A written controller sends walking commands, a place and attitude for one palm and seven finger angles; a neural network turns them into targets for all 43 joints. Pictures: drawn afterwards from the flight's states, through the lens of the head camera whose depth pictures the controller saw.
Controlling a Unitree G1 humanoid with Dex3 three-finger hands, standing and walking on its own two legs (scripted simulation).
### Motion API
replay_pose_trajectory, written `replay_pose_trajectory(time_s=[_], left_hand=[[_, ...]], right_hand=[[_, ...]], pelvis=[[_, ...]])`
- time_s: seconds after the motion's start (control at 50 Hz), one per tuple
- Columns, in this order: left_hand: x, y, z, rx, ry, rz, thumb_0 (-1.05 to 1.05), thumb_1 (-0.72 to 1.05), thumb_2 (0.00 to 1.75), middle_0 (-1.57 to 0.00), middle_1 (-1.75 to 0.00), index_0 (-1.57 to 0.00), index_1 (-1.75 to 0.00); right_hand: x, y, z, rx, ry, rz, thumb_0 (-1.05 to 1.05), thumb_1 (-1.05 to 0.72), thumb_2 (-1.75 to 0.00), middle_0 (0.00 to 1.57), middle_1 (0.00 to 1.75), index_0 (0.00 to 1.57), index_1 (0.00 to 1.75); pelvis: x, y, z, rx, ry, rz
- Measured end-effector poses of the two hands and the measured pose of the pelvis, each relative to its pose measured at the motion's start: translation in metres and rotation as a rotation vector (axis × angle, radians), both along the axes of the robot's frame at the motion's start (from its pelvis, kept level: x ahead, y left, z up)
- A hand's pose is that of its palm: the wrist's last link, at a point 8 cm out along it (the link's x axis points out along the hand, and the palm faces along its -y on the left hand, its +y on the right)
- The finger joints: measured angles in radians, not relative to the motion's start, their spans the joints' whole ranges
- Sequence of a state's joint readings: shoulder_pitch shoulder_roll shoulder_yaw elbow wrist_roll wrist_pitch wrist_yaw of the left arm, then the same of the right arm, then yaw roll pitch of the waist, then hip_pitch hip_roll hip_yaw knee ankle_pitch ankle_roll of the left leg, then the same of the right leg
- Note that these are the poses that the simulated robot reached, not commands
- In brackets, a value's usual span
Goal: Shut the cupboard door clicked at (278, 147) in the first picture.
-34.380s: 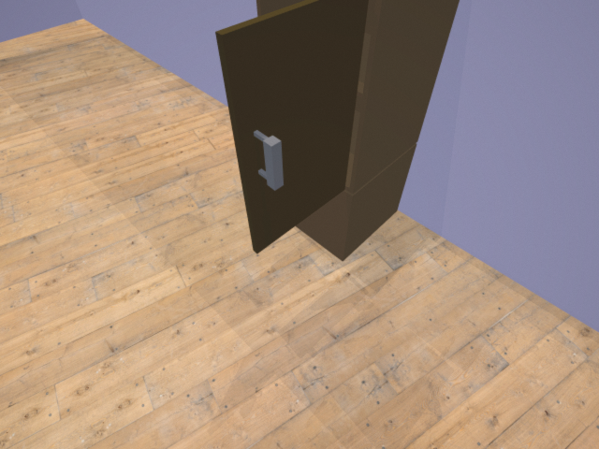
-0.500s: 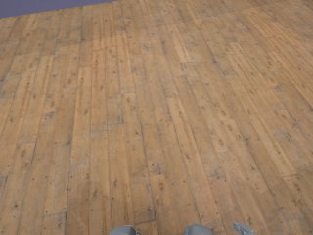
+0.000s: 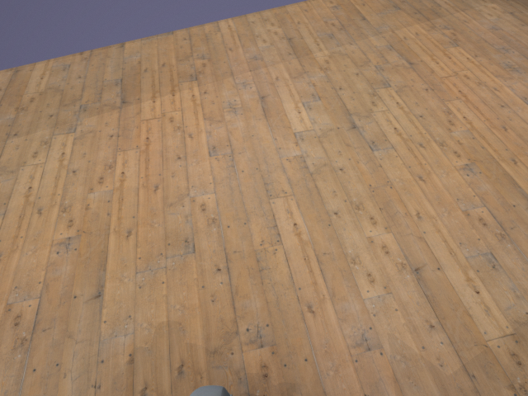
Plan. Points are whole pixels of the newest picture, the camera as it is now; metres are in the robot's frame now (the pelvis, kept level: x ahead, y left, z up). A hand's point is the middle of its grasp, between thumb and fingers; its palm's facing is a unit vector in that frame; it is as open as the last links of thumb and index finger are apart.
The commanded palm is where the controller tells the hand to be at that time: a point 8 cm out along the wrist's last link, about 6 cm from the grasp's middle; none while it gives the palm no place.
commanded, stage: turn to face it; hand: left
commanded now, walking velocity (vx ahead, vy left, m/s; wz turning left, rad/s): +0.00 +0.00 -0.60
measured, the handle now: out of the picture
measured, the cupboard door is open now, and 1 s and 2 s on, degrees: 58 58 58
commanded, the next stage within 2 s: none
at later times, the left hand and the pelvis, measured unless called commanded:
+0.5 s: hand (153, 360) +0.19 +0.22 -0.16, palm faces -0.28 -0.94 -0.22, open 7.4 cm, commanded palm none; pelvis +0.04 +0.04 +0.00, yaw -19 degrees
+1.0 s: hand (197, 324) +0.26 +0.15 -0.18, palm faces -0.57 -0.80 -0.17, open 7.4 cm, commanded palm none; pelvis +0.06 +0.04 -0.01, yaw -37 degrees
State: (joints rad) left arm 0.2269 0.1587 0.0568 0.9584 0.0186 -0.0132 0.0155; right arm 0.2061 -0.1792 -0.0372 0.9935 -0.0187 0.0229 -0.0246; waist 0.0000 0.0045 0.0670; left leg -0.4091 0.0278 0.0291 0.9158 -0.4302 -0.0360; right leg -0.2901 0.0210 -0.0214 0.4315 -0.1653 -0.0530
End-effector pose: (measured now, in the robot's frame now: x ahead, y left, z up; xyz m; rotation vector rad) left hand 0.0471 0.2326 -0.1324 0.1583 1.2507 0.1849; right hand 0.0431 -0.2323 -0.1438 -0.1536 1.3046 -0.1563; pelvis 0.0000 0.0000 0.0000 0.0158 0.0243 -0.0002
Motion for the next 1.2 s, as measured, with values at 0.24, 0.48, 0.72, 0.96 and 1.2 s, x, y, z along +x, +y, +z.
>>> replay_pose_trajectory(time_s=[0.24, 0.48, 0.72, 0.96, 1.2], left_hand=[[0.024, 0.047, -0.025, -0.036, 0.108, -0.079, 0.0, 0.92, 0.9, -0.2, -0.3, -0.2, -0.3], [0.142, 0.039, -0.001, -0.008, -0.028, -0.324, 0.0, 0.91, 0.9, -0.2, -0.3, -0.19, -0.3], [0.202, -0.027, 0.002, 0.029, -0.119, -0.55, 0.0, 0.91, 0.9, -0.2, -0.3, -0.2, -0.3], [0.23, -0.03, -0.024, -0.048, -0.019, -0.66, 0.0, 0.91, 0.9, -0.2, -0.3, -0.2, -0.3], [0.263, -0.088, 0.0, -0.034, -0.072, -0.845, 0.0, 0.91, 0.9, -0.2, -0.3, -0.19, -0.3]], right_hand=[[0.057, 0.026, 0.02, -0.085, -0.183, -0.053, 0.0, -0.91, -0.9, 0.2, 0.3, 0.2, 0.3], [-0.008, 0.012, 0.027, -0.119, -0.096, -0.25, 0.0, -0.9, -0.9, 0.2, 0.3, 0.2, 0.3], [-0.079, -0.016, 0.0, -0.115, 0.004, -0.462, 0.0, -0.91, -0.9, 0.2, 0.3, 0.19, 0.3], [-0.071, 0.029, 0.021, -0.158, -0.071, -0.546, 0.0, -0.91, -0.9, 0.2, 0.3, 0.2, 0.3], [-0.134, 0.057, 0.009, -0.083, -0.001, -0.756, 0.0, -0.9, -0.9, 0.2, 0.3, 0.2, 0.3]], pelvis=[[0.024, 0.038, -0.009, -0.042, -0.009, -0.151], [0.036, 0.04, 0.001, -0.07, -0.008, -0.316], [0.04, 0.022, -0.015, -0.041, -0.006, -0.461], [0.061, 0.045, -0.014, -0.046, 0.006, -0.613], [0.056, 0.033, -0.007, -0.057, 0.006, -0.775]])
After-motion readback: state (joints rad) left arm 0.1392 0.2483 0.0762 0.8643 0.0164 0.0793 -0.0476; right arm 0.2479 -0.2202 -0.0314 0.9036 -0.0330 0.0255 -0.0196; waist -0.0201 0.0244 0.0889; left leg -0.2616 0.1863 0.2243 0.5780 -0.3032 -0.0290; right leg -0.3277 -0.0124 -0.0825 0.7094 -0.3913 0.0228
